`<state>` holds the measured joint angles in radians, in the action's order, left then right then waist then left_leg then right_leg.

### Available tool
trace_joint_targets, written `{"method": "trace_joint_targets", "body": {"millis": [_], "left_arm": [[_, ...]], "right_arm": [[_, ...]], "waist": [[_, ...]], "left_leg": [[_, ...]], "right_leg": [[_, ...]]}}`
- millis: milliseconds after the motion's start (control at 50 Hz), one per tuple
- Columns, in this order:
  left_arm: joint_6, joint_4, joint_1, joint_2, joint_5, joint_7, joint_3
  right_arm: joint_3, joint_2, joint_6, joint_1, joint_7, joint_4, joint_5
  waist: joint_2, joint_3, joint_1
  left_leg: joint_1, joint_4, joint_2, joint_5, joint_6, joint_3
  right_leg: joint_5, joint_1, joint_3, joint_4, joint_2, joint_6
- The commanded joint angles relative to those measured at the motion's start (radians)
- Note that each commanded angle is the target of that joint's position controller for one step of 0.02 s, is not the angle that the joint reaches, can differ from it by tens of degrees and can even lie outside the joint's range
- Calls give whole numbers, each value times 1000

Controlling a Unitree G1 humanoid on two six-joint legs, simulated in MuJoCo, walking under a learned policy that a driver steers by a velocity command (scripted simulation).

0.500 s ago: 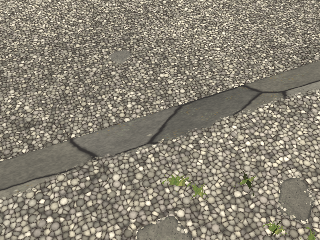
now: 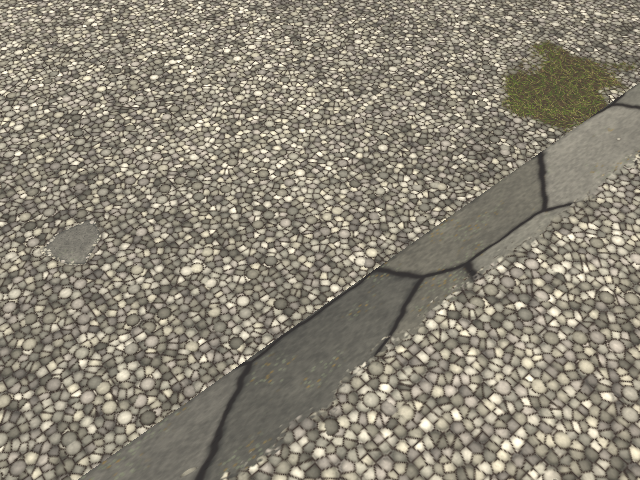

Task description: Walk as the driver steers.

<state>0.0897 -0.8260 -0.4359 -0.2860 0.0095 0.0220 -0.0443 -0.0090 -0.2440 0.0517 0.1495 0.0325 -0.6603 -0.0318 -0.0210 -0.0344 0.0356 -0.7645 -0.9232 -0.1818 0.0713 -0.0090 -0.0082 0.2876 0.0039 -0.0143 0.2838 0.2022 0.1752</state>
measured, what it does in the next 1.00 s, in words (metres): walks ahead, turning left: left foot, then right foot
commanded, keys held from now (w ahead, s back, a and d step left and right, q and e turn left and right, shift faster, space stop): w+q+shift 1.00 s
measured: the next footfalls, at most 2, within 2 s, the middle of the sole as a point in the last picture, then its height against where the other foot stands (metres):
left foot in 0.20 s outside the picture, level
right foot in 0.62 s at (323, 337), level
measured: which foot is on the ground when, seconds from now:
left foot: up 0.00-0.18, down 0.20-0.62, up 0.64-1.00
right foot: down 0.00-0.20, up 0.22-0.60, down 0.62-1.00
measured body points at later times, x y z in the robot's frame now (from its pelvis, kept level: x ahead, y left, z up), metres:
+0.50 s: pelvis +0.47 +0.10 +0.00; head +0.49 +0.11 +0.45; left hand +0.65 +0.37 -0.04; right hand +0.51 -0.19 -0.12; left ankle +0.35 +0.11 -0.73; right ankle +0.73 -0.02 -0.67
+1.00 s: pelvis +0.91 +0.28 -0.08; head +0.92 +0.30 +0.37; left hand +0.62 +0.40 -0.19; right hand +1.27 +0.31 -0.13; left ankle +0.99 +0.44 -0.78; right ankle +0.78 +0.03 -0.73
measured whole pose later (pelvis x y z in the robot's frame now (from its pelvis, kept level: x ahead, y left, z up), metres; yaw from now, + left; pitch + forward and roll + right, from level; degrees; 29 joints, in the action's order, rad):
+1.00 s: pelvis +0.91 +0.28 -0.08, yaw +48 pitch +1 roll -3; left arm 0.13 -0.95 -0.58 -0.32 0.03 -0.02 -0.05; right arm 0.06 -0.34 0.01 -0.04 0.09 -0.67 -0.07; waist -0.06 -0.03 0.08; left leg -0.58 -0.59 0.00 -0.50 -0.14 0.13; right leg 0.73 0.14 0.28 0.72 -0.04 -0.06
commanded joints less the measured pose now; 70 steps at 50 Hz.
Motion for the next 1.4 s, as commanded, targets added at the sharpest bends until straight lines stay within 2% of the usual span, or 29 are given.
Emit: {"method": "trace_joint_targets", "body": {"millis": [20,120,200,220,240,300,380,540,600,620,640,660,700,800,900,980,1040,1060,1080,1100,1120,1180,1220,1300,1320,1340,1360,1380,1400], "left_arm": [[52,48,9,-126,-11,2,-25],[44,10,-9,-179,20,-37,-25],[-8,64,185,-227,51,-73,-42],[20,124,106,-52,21,-48,-4],[42,178,122,-83,12,-45,18],[48,221,249,-100,43,-29,35],[-34,268,294,-83,64,-17,57],[-10,351,517,-67,28,0,71],[4,173,-85,-211,38,-21,-16],[2,123,-304,-278,41,-42,-49],[11,148,-217,-264,54,-39,-40],[13,196,-18,-244,48,-25,-41],[21,202,126,-113,24,-19,-23],[67,32,15,-172,4,-10,-47],[88,-5,70,-72,7,-33,-12],[46,-67,-106,-123,27,-48,-14],[-15,-102,-120,-158,36,-74,-20],[-27,-91,11,-151,21,-61,-31],[-5,20,76,-85,35,-52,-10],[12,109,108,-93,28,-57,10],[29,116,126,-148,47,-52,8],[-8,127,171,-184,59,-30,-19],[-21,153,257,-163,43,-40,-15],[1,52,-27,-91,16,-30,-15],[28,65,-59,-105,-27,-48,-49],[27,52,-157,-121,-31,-55,-41],[22,99,-130,-167,19,-50,-37],[14,129,-4,-195,21,-48,-49],[2,150,99,-135,3,-55,-46]], "right_arm": [[12,-53,9,-97,21,55,28],[35,-114,12,-78,28,24,21],[112,-258,-17,553,-3,-155,12],[138,-339,-32,470,-10,-156,8],[140,-330,-32,375,-6,-103,20],[105,-181,-21,312,-22,-126,21],[100,-208,23,266,-18,-107,30],[125,-256,10,349,-19,-122,47],[139,-323,19,96,-25,-45,35],[128,-258,36,26,-20,-26,23],[85,-68,40,163,-29,-5,21],[60,-61,32,309,-40,-5,48],[96,-196,-16,148,-24,-34,-2],[89,-142,-79,-17,45,45,-33],[64,-64,-46,-66,95,17,3],[54,-94,-42,-189,54,-10,-61],[87,-164,-49,191,4,-161,-67],[119,-222,-42,407,-12,-222,-39],[155,-379,-43,480,-14,-263,-1],[164,-409,-33,530,-19,-246,24],[152,-353,-28,469,-22,-210,28],[116,-267,-3,118,-63,-127,-6],[107,-235,28,68,-48,-125,10],[137,-261,26,52,-23,-145,42],[102,-143,33,49,-38,-112,118],[62,-42,20,62,-44,-115,84],[65,-59,14,206,-49,-80,90],[72,-95,-6,259,-52,-56,105],[79,-118,-32,197,-59,-47,100]], "waist": [[7,-85,17],[93,-7,-19],[82,220,-366],[-342,243,-169],[-171,364,-169],[120,53,-61],[52,-71,4],[-56,-8,-132],[-46,250,213],[68,299,333],[359,332,164],[402,337,5],[52,43,0],[119,-83,-6],[61,-36,-79],[-22,-132,-9],[38,-18,-164],[-56,7,-304],[-207,38,-222],[-99,223,-243],[98,263,-204],[61,-44,22],[182,-171,52],[111,93,137],[183,188,175],[264,305,193],[462,427,102],[417,402,33],[278,238,28]], "left_leg": [[201,199,52,-269,-59,83],[249,316,227,-177,-131,160],[838,350,245,134,-252,37],[1200,347,-12,56,-402,-472],[1248,552,-98,174,-501,-820],[753,679,-3,225,-355,-581],[384,762,141,132,-324,-403],[556,679,179,-341,-206,-371],[395,89,184,-748,-130,-331],[287,-278,259,-447,-108,-279],[112,-597,333,457,-93,-219],[-48,-640,283,394,-90,-155],[-13,-478,164,221,-91,-131],[9,-224,95,50,-89,-42],[492,203,185,-813,-127,99],[399,355,237,-545,-135,224],[764,497,210,-316,-220,104],[993,606,153,-445,-324,-10],[1330,228,53,-963,-294,-78],[1564,227,-68,-930,-420,-316],[1496,348,-67,-487,-413,-432],[753,668,-170,-122,-475,-692],[366,666,-58,-417,-400,-534],[218,266,314,-427,-172,-239],[172,52,341,-244,-96,-295],[161,-231,391,454,-46,-215],[119,-535,425,658,5,-169],[28,-663,331,577,41,-181],[-19,-639,253,497,53,-116]], "right_leg": [[-536,-205,-36,-239,-264,-8],[-1228,151,100,-107,-335,-106],[-1204,-96,170,950,-293,-135],[145,-680,94,1397,-69,-214],[156,-860,-91,1469,-85,-195],[38,-763,-111,1131,-246,-159],[20,-635,-22,820,-290,-204],[-398,-415,20,307,-197,-200],[-256,197,-26,482,-187,-138],[-21,347,-89,387,-265,-122],[20,419,-379,344,-571,-77],[138,332,-830,94,-677,17],[304,-61,-654,31,-593,44],[-202,-150,-133,31,-492,-30],[134,-442,216,134,-329,-155],[-247,-174,277,347,-357,-169],[-688,-236,221,1066,-405,-176],[-167,-469,264,1596,-267,-185],[379,-924,172,1669,-234,-178],[324,-1139,26,1620,-278,-197],[200,-1131,-51,1421,-322,-174],[237,-875,-168,994,-382,-268],[99,-594,-114,692,-387,-291],[-406,112,55,350,-159,-214],[-517,295,-49,309,-190,-235],[-744,401,-200,351,-403,-189],[-986,415,-617,255,-655,-38],[-701,353,-801,188,-712,35],[-525,200,-631,167,-656,-3]]}}
Keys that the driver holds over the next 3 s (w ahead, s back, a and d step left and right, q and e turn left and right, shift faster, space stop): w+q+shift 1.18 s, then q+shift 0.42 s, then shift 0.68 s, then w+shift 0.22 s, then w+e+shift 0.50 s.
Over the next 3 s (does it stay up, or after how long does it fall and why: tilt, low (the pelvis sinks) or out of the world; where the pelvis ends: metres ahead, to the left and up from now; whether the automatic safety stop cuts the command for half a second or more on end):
stays up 1.22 1.09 -0.19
